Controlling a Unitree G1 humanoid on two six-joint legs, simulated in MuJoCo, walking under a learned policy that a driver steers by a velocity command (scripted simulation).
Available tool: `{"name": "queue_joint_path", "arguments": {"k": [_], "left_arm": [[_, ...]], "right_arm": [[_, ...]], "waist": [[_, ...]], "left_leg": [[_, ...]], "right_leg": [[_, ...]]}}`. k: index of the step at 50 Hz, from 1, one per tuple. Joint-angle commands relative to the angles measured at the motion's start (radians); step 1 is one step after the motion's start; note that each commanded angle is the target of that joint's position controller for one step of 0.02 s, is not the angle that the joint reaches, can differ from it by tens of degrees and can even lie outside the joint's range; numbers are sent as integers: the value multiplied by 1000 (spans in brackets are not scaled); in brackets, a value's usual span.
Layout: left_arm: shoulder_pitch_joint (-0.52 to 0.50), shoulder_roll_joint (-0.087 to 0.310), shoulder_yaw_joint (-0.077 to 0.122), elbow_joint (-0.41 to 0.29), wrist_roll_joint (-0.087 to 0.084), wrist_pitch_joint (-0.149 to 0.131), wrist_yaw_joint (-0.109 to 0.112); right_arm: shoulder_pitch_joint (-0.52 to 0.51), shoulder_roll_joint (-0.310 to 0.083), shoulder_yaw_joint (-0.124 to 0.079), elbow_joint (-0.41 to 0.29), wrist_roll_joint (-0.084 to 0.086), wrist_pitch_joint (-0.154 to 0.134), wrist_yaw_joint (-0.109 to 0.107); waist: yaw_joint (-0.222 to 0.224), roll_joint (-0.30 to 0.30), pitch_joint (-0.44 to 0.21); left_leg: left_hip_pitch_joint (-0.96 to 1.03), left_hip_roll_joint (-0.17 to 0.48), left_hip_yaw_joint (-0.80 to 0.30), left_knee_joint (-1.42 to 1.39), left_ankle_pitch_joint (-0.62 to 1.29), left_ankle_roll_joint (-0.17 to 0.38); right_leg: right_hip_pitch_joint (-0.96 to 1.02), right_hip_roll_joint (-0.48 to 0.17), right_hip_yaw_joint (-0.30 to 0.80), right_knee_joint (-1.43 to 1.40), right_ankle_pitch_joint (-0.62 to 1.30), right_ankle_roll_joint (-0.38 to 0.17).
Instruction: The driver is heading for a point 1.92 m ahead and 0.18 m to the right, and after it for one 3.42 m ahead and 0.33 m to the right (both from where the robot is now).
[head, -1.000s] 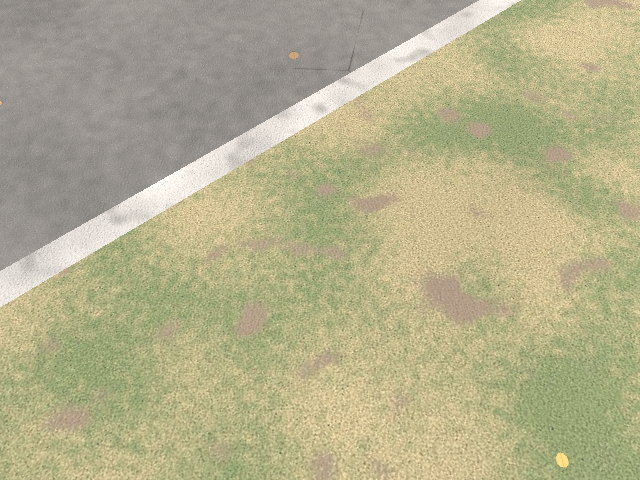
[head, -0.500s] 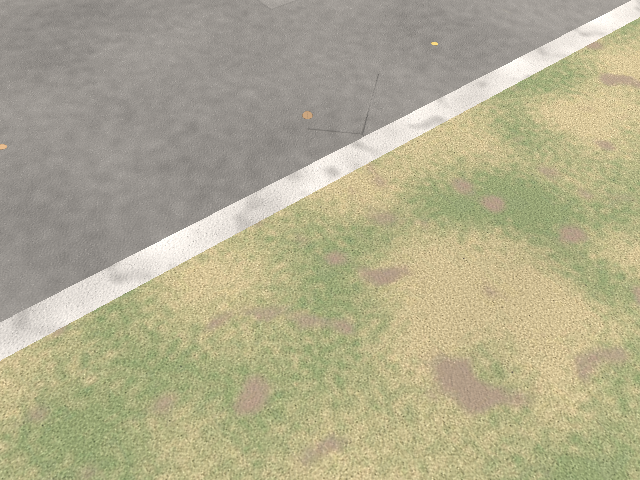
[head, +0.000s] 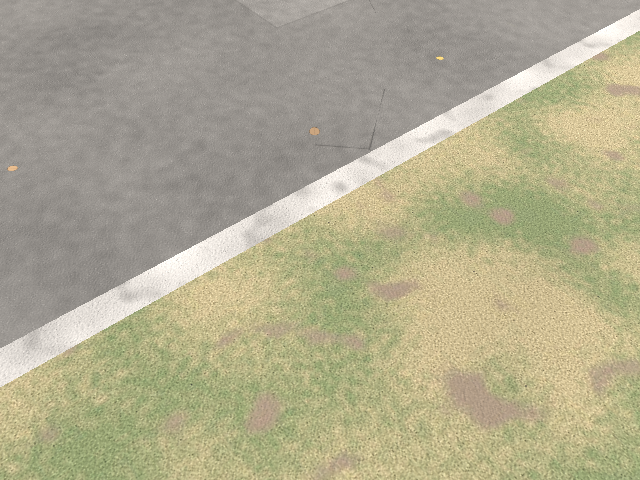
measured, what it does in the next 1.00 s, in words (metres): walks ahead: right foot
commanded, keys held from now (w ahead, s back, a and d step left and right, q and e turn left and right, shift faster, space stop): w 1.00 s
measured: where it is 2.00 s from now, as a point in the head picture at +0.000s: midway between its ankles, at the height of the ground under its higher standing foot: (327, 314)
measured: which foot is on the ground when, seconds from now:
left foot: down 0.00-0.68, up 0.70-1.00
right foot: down 0.00-0.18, up 0.20-0.66, down 0.68-1.00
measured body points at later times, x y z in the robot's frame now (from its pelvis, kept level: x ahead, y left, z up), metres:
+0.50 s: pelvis +0.16 +0.02 +0.01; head +0.17 +0.03 +0.46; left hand +0.33 +0.27 -0.11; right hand +0.08 -0.21 -0.13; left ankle +0.04 +0.11 -0.73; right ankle +0.32 -0.14 -0.67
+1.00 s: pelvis +0.44 -0.04 +0.02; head +0.45 -0.04 +0.47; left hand +0.43 +0.22 -0.13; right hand +0.59 -0.30 -0.10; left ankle +0.59 +0.15 -0.66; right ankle +0.41 -0.12 -0.73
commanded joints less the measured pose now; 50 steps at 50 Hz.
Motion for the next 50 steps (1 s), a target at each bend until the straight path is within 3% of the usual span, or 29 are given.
{"name": "queue_joint_path", "arguments": {"k": [1, 4, 5, 7, 8, 9, 10, 11, 12, 13, 14, 16, 18, 23, 29, 31, 32, 33, 34, 35, 36, 37, 38, 39, 40, 42, 44, 47, 50], "left_arm": [[89, 127, 25, -24, -14, -28, 5], [144, 192, 50, -14, -20, -59, -3], [128, 184, 49, -23, -19, -67, -7], [75, 162, 44, -45, -25, -74, -19], [37, 162, 43, -60, -26, -73, -25], [-12, 161, 41, -85, -23, -77, -27], [-39, 111, 30, -123, -23, -88, -26], [-49, 74, 20, -152, -20, -104, -23], [-61, 105, 31, -156, -38, -113, -31], [-52, 105, 32, -150, -47, -116, -40], [-53, 102, 36, -146, -42, -118, -41], [-60, 117, 53, -145, -28, -107, -43], [-79, 92, 53, -152, -23, -91, -48], [-304, 58, 33, -240, -17, -82, -55], [-431, 89, 25, -298, -26, -92, -89], [-375, 129, 41, -295, -25, -97, -95], [-284, 162, 59, -274, -24, -97, -93], [-106, 204, 84, -219, -26, -94, -87], [82, 271, 105, -177, -15, -90, -77], [168, 338, 113, -151, 0, -88, -80], [143, 249, 86, -152, -5, -90, -81], [34, 206, 72, -168, -10, -98, -79], [-66, 169, 57, -195, -6, -105, -80], [-125, 137, 48, -200, 7, -112, -85], [-146, 113, 39, -196, 18, -117, -89], [-125, 111, 36, -176, 14, -117, -88], [-85, 148, 42, -163, 13, -118, -73], [-17, 176, 47, -150, 11, -112, -50], [32, 180, 45, -145, 3, -105, -41]], "right_arm": [[-38, -99, -19, -50, 10, -34, 1], [-95, -59, -11, -86, 17, -79, 24], [-85, -59, -10, -89, 18, -88, 30], [-7, -59, -13, -68, 25, -100, 37], [85, -71, -23, -32, 29, -101, 37], [205, -120, -44, 7, 24, -101, 35], [345, -219, -74, 38, 19, -103, 34], [440, -233, -66, 53, 8, -113, 49], [354, -159, -34, 34, -2, -124, 48], [280, -116, -18, 6, -2, -130, 50], [232, -108, -9, -11, -3, -130, 54], [217, -79, 8, -19, -9, -120, 53], [268, -89, 12, -9, -14, -111, 40], [300, -146, 6, -23, -16, -103, 11], [359, -156, -11, -5, 4, -93, 8], [331, -180, -20, -15, 2, -86, 8], [314, -191, -25, -21, 0, -80, 8], [299, -180, -20, -29, -4, -73, 9], [298, -151, -5, -53, -17, -72, 12], [437, 11, 37, -61, -7, -95, 27], [350, -74, 18, -60, 22, -126, 33], [243, -135, 0, -103, 46, -142, 34], [184, -150, -2, -120, 42, -147, 24], [164, -150, -13, -120, 25, -141, 15], [197, -133, -17, -115, 15, -124, 10], [228, -93, -17, -112, 14, -98, 7], [164, -101, -21, -139, 8, -85, 4], [40, -114, -26, -182, -6, -85, 6], [-57, -99, -21, -208, -3, -93, 18]], "waist": [[16, -33, 130], [32, -172, 166], [19, -166, 172], [-34, -140, 157], [-78, -123, 130], [-130, -67, 83], [-165, 184, 27], [-176, 314, -49], [-116, 168, -5], [-81, 108, 25], [-56, 58, 39], [-30, 65, 51], [-30, 76, 51], [-65, 74, 105], [-69, 81, 137], [-19, 108, 76], [35, 129, 7], [120, 128, -94], [180, 45, -228], [88, -247, -411], [122, -189, -388], [99, -163, -216], [63, -57, -141], [24, -17, -85], [-18, -38, -76], [-44, -59, -47], [-44, -50, -2], [-15, -31, 28], [13, -39, 35]], "left_leg": [[-88, 19, -33, -68, -333, 47], [-239, 12, 44, 167, -92, 35], [-246, 32, 29, 184, -95, 47], [-119, 25, 51, 49, -112, 64], [58, -1, 68, -40, -72, 67], [238, 18, 0, -90, -10, 81], [414, 197, -341, -249, -71, 173], [526, 384, -725, -396, -42, 283], [488, 410, -692, -370, -28, 269], [437, 369, -552, -361, 18, 230], [390, 329, -438, -376, 61, 197], [312, 257, -267, -401, 221, 147], [291, 231, -193, -422, 321, 145], [218, 212, -107, -482, 335, 145], [346, 272, -65, -449, 395, 132], [393, 282, -46, -351, 652, 111], [396, 271, -27, -236, 842, 97], [334, 225, 8, -32, 922, 70], [93, 173, 34, 286, 659, 36], [-269, -34, -13, 670, -115, -25], [-380, -21, -164, 811, -236, 0], [-469, 35, -135, 843, -171, 19], [-427, 95, -112, 797, -68, 29], [-368, 133, -99, 733, -5, 30], [-292, 165, -111, 688, 30, 34], [-251, 180, -102, 617, 35, 31], [-308, 192, -91, 531, 90, 9], [-422, 193, -85, 356, 253, -23], [-405, 161, -54, 173, 396, -30]], "right_leg": [[-160, -90, 144, -200, -371, -114], [-47, -301, 432, -347, -380, -223], [-53, -326, 453, -341, -321, -232], [-87, -272, 341, -272, -168, -185], [-167, -212, 255, -211, -82, -146], [-260, -142, 161, -60, 135, -103], [-448, 1, -17, 309, 217, -23], [-612, 73, 43, 601, -136, -7], [-699, 8, 133, 749, -127, -37], [-712, -35, 136, 777, -33, -66], [-704, -71, 122, 737, 60, -80], [-626, -109, 96, 622, 159, -76], [-604, -105, 62, 544, 202, -50], [-569, -70, 21, 197, 382, -8], [-527, -42, 15, 18, 396, -57], [-403, -3, -8, -3, 339, -88], [-268, 34, -34, 3, 316, -108], [-39, 63, -50, -1, 316, -136], [286, -104, 148, 25, 271, -194], [597, -364, 691, -136, -1, -366], [559, -350, 826, -276, -100, -333], [418, -324, 666, -287, -46, -282], [246, -292, 527, -308, 69, -255], [93, -257, 421, -331, 176, -237], [3, -223, 351, -355, 217, -223], [-79, -196, 279, -403, 228, -231], [-108, -195, 239, -444, 244, -243], [-51, -194, 207, -463, 291, -236], [-16, -161, 136, -457, 346, -203]]}}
